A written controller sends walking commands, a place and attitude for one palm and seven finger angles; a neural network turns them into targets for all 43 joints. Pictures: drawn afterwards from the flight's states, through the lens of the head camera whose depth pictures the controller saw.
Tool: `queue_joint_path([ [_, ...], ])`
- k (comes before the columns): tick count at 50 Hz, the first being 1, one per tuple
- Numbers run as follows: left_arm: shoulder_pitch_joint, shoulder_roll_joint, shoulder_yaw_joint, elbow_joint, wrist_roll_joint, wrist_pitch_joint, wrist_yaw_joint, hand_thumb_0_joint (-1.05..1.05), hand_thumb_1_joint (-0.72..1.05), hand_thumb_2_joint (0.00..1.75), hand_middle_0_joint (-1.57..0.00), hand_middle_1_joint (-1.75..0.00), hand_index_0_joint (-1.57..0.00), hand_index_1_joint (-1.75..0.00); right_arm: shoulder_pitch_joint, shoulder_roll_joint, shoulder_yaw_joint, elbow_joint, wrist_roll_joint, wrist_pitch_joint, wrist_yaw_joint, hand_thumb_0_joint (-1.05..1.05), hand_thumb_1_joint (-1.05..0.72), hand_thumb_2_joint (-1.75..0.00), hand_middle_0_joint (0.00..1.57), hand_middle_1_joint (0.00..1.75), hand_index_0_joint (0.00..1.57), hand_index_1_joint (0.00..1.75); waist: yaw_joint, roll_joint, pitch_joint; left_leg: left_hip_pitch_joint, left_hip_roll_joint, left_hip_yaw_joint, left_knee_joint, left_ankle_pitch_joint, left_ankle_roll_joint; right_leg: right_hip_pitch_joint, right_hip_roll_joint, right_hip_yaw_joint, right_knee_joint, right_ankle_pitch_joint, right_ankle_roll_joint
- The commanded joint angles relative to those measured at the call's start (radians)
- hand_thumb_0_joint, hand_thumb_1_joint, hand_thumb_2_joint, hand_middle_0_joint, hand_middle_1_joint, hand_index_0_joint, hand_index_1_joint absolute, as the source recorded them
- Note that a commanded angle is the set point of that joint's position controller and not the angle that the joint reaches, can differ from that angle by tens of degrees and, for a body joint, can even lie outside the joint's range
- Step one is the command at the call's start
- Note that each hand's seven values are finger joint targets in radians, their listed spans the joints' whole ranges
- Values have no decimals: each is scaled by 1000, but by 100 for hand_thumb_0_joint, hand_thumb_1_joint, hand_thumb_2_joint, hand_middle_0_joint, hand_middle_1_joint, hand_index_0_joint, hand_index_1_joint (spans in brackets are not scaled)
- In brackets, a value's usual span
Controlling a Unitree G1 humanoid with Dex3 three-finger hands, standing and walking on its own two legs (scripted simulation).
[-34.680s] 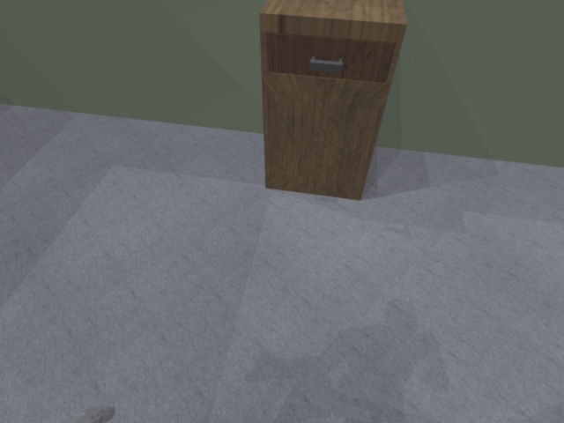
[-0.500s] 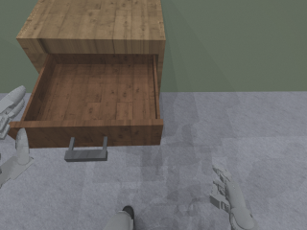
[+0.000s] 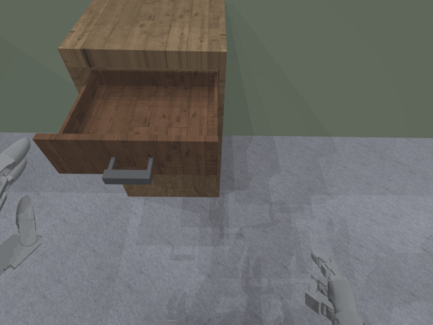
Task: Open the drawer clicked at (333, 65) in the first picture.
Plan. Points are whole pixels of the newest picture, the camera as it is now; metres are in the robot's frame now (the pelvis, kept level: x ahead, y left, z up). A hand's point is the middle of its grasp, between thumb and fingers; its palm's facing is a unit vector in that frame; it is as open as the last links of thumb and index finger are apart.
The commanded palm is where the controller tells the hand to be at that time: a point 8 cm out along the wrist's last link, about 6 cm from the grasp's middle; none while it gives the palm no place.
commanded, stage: stop stepping back and stand still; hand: left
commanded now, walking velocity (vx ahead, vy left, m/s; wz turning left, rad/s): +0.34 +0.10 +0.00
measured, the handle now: (130, 169) +0.47 +0.24 -0.06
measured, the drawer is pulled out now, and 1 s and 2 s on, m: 0.30 0.30 0.30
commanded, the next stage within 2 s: let the arm hang, fingers relaxed in 0.68 s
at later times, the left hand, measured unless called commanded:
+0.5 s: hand (11, 324) +0.11 +0.21 +0.18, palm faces +0.41 -0.77 -0.49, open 7.4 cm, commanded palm +0.05 +0.25 +0.19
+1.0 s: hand out of the picture +0.05 +0.17 -0.12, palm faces +0.11 -0.95 -0.29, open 7.4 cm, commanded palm none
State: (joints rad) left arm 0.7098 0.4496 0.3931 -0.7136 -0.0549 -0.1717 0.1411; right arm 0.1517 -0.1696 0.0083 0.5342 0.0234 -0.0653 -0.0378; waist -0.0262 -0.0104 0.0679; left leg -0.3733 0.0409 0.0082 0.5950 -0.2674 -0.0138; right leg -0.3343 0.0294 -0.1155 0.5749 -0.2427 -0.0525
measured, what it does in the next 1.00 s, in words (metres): steps on the spot: left foot, then left foot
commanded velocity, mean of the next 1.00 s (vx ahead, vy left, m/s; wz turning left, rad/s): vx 0.08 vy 0.04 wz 0.00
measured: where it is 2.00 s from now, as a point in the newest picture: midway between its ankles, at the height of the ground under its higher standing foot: outside the picture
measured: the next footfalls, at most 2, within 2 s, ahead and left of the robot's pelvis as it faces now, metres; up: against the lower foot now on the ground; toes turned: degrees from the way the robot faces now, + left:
left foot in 0.24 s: -0.02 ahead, +0.13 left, +0.00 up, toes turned +4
left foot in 0.74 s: -0.01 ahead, +0.11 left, +0.00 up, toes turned +3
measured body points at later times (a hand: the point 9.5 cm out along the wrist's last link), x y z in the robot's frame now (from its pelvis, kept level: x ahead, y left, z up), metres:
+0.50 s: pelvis -0.06 -0.03 +0.00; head -0.07 -0.05 +0.45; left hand +0.08 +0.25 +0.20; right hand +0.09 -0.27 -0.10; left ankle -0.07 +0.11 -0.70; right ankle -0.01 -0.07 -0.73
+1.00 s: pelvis -0.06 -0.04 +0.00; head -0.05 -0.06 +0.45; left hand +0.04 +0.22 -0.10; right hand +0.07 -0.27 -0.14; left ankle -0.07 +0.10 -0.71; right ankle -0.01 -0.07 -0.73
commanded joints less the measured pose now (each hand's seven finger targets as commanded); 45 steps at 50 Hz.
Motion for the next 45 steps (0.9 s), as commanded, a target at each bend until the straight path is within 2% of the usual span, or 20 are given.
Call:
queue_joint_path([
  [1,-47,93,106,-51,-8,-33,39,0,90,90,-20,-30,-20,-30,-25,-163,-72,-108,-2,-17,-19,0,-90,-90,20,30,20,30,-5,-161,-94,-26,-71,-6,417,-183,9,-143,-367,575,-484,-562,-63],
  [4,-125,72,47,8,10,-36,32,0,90,90,-20,-30,-20,-30,-41,-149,-47,-85,-15,-22,-26,0,-90,-90,20,30,20,30,-23,-144,-85,-20,-47,-8,381,-128,22,-148,-306,349,-428,-471,-37],
  [9,-108,76,30,-65,39,-56,47,0,90,90,-20,-30,-20,-30,-18,-145,-38,-89,-28,-60,-38,0,-90,-90,20,30,20,30,0,-88,-126,132,-62,73,-142,-153,75,-7,-251,279,-365,-419,-23],
  [10,-106,86,37,-105,35,-66,52,0,90,90,-20,-30,-20,-30,0,-152,-40,-94,-30,-69,-36,0,-90,-90,20,30,20,30,0,-22,-129,148,-43,48,-255,-156,87,37,-213,258,-306,-385,-6],
  [12,-109,102,60,-178,29,-92,55,0,90,90,-20,-30,-20,-30,-6,-186,-58,-115,-35,-79,-32,0,-90,-90,20,30,20,30,11,215,-138,139,134,-194,-373,-155,149,67,-65,130,-17,-188,46],
  [13,-94,108,73,-190,41,-88,51,0,90,90,-20,-30,-20,-30,-14,-187,-69,-118,-26,-83,-20,0,-90,-90,20,30,20,30,31,246,-190,130,191,-216,-323,-58,168,78,-18,50,145,-124,83],
  [15,-39,102,92,-134,37,-63,43,0,90,90,-20,-30,-20,-30,-7,-140,-54,-109,-13,-85,-15,0,-90,-90,20,30,20,30,5,296,-71,-70,207,-258,-421,-386,177,42,-16,58,275,-194,59],
  [19,-70,77,76,-8,28,-64,34,0,90,90,-20,-30,-20,-30,-17,-167,-51,-77,-6,-90,-26,0,-90,-90,20,30,20,30,15,85,4,-169,123,-127,-215,-242,120,216,-34,67,-93,-93,54],
  [20,-94,94,91,23,30,-73,29,0,90,90,-20,-30,-20,-30,-15,-169,-57,-70,-6,-86,-30,0,-90,-90,20,30,20,30,10,-19,8,-180,59,-81,-93,-228,92,217,-80,185,-206,-119,28],
  [21,-114,91,79,35,30,-73,25,0,90,90,-20,-30,-20,-30,-17,-166,-67,-81,-3,-80,-28,0,-90,-90,20,30,20,30,7,-161,-2,-191,-24,-6,96,-240,55,150,-208,423,-330,-334,-23],
  [22,-125,70,57,38,26,-75,21,0,90,90,-20,-30,-20,-30,-2,-168,-85,-77,2,-69,-21,0,-90,-90,20,30,20,30,12,-218,-32,-162,-59,9,301,-223,44,76,-334,627,-470,-541,-41],
  [24,-129,68,53,30,24,-97,16,0,90,90,-20,-30,-20,-30,10,-160,-78,-55,-14,-58,-9,0,-90,-90,20,30,20,30,-14,-105,-54,-148,-34,-50,406,-107,33,44,-326,542,-441,-402,-24],
  [27,-126,88,54,-16,32,-117,21,0,90,90,-20,-30,-20,-30,-13,-138,-58,-72,-20,-48,-21,0,-90,-90,20,30,20,30,-2,-78,-98,-59,-34,2,248,-80,31,40,-284,393,-452,-318,-12],
  [33,-81,88,46,-51,37,-108,51,0,90,90,-20,-30,-20,-30,7,-132,-48,-86,-31,-55,-32,0,-90,-90,20,30,20,30,10,-51,-123,127,-67,61,-147,-66,69,80,-244,323,-430,-348,1],
  [38,-87,87,53,-65,19,-115,45,0,90,90,-20,-30,-20,-30,-7,-175,-62,-114,-12,-60,-16,0,-90,-90,20,30,20,30,18,94,-112,76,93,-146,-281,-85,120,167,-96,220,-210,-108,88],
  [39,-192,-108,-327,768,120,68,-107,0,90,90,-20,-30,-20,-30,1,-290,-93,139,-37,-87,70,0,-90,-90,20,30,20,30,-24,115,-18,-72,96,-160,-132,-3,87,32,-145,88,-20,19,29],
  [40,-187,-132,-283,816,101,146,-127,0,90,90,-20,-30,-20,-30,73,-199,-73,145,-37,-29,63,0,-90,-90,20,30,20,30,-4,104,-86,-31,105,-138,-151,3,87,40,-115,127,-22,18,15],
  [42,-255,-160,-304,883,92,163,-133,0,90,90,-20,-30,-20,-30,93,-161,-48,130,-47,-2,48,0,-90,-90,20,30,20,30,14,-47,-134,-56,106,-166,-106,96,104,103,-110,116,-27,40,12],
  [44,-298,-108,-296,993,97,162,-136,0,90,90,-20,-30,-20,-30,103,-151,-45,140,-40,26,37,0,-90,-90,20,30,20,30,33,-285,-159,-59,-33,-26,60,5,54,211,-248,290,-176,186,-21],
  [45,-316,-89,-290,1065,94,161,-132,0,90,90,-20,-30,-20,-30,87,-170,-55,150,-41,50,29,0,-90,-90,20,30,20,30,43,-299,-102,-85,-59,-20,155,-177,38,203,-313,380,-244,220,-50],
])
